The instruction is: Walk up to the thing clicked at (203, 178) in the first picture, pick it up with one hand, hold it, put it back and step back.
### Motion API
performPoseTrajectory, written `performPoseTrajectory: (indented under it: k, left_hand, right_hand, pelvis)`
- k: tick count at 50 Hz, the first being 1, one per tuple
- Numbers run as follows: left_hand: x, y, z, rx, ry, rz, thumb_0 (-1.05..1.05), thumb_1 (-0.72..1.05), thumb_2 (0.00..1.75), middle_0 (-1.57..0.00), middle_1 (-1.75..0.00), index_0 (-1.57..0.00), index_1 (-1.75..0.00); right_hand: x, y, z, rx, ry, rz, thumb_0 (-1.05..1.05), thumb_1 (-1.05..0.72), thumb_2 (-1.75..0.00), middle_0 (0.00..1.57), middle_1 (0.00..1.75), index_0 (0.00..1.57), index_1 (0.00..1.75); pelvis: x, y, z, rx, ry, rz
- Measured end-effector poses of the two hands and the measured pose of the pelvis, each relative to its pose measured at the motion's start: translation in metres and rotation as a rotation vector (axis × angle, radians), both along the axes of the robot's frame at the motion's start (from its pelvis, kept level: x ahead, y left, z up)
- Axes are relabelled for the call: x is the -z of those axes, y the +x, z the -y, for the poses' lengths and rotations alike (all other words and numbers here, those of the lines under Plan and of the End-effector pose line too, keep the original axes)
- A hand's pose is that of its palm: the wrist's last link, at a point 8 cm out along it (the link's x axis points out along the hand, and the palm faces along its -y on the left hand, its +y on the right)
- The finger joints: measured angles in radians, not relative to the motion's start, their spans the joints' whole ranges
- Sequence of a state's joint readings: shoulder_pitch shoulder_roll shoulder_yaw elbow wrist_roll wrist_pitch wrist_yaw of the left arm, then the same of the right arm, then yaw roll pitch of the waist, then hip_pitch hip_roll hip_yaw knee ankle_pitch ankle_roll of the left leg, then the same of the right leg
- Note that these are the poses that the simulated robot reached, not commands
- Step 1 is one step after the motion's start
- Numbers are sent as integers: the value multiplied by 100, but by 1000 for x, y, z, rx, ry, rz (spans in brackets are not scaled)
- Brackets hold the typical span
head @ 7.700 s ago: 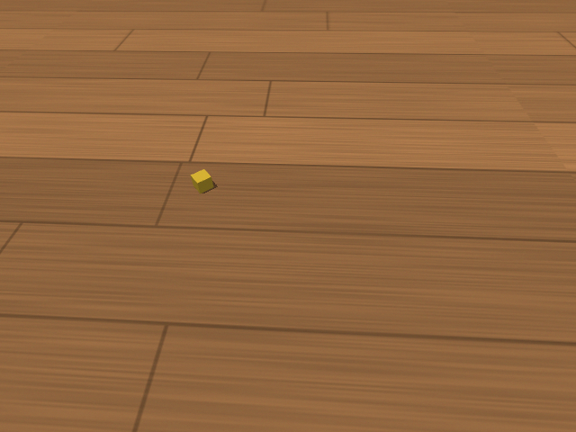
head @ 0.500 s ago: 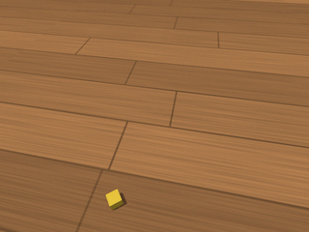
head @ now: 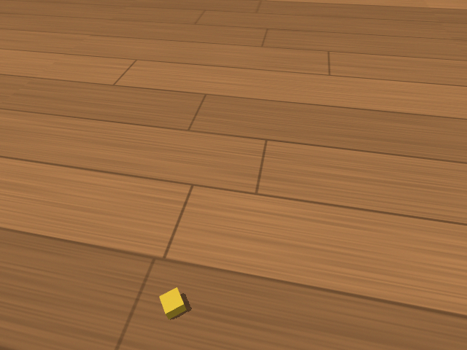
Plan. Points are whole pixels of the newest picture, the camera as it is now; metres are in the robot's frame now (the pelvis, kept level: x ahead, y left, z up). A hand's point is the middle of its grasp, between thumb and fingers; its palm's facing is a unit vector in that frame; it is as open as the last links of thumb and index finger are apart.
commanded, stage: stand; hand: left
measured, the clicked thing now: (172, 303) +0.47 +0.28 -0.75
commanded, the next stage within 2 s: walk up in 0.04 s
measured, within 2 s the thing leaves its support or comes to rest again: neither
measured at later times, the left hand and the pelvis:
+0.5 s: hand out of the picture +0.12 +0.30 -0.16, palm faces -0.02 -0.93 -0.38, open 7.4 cm; pelvis +0.05 +0.03 -0.01, yaw +1 degrees
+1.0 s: hand out of the picture +0.18 +0.29 -0.16, palm faces +0.01 -0.95 -0.30, open 7.4 cm; pelvis +0.07 +0.04 +0.00, yaw +1 degrees
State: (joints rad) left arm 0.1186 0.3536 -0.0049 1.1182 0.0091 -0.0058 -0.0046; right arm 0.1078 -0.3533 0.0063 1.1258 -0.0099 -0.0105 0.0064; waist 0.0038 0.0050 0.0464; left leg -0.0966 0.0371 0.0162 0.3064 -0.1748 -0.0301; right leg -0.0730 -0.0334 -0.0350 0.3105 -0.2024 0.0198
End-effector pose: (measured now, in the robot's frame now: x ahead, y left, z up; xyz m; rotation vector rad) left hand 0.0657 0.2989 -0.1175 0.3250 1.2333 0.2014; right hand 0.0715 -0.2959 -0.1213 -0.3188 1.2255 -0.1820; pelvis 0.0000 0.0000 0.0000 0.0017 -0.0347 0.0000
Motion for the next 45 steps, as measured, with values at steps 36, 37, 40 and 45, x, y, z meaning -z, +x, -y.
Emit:
performPoseTrajectory:
  k: [36,37,40,45]
  left_hand:
    - [7,101,-17,20,-14,115,1,90,89,-20,-30,-21,-30]
    - [7,105,-17,14,-25,122,1,90,89,-20,-30,-21,-30]
    - [7,112,-18,2,-53,128,1,90,89,-20,-30,-21,-30]
    - [9,114,-25,-6,-65,106,0,90,89,-20,-30,-21,-30]
  right_hand:
    - [19,56,-26,-4,-3,2,0,-91,-90,20,30,21,30]
    - [17,57,-29,-9,-6,2,0,-91,-90,20,30,21,30]
    - [9,62,-35,-17,-9,-2,0,-91,-90,20,30,21,30]
    - [-3,74,-39,-24,-23,13,0,-91,-90,20,30,21,30]
  pelvis:
    - [18,60,-28,-37,-3,23]
    - [17,60,-30,-33,3,25]
    - [11,65,-34,-28,1,17]
    - [6,69,-38,-20,-1,7]
